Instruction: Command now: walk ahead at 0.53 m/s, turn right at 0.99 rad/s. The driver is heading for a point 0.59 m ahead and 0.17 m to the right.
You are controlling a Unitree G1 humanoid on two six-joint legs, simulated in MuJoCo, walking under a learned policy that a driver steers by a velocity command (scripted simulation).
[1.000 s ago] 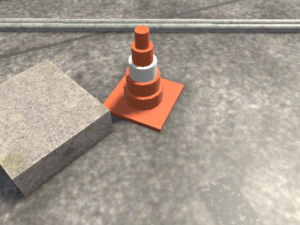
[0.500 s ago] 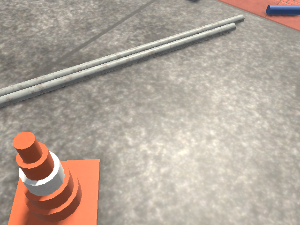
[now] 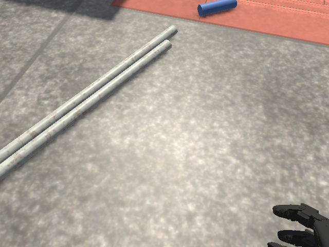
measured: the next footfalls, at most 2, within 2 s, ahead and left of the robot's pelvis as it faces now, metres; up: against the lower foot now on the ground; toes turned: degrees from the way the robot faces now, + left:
left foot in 0.10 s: +0.34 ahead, +0.16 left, +0.00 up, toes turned -14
right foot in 0.56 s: +0.21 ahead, -0.08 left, +0.00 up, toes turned -33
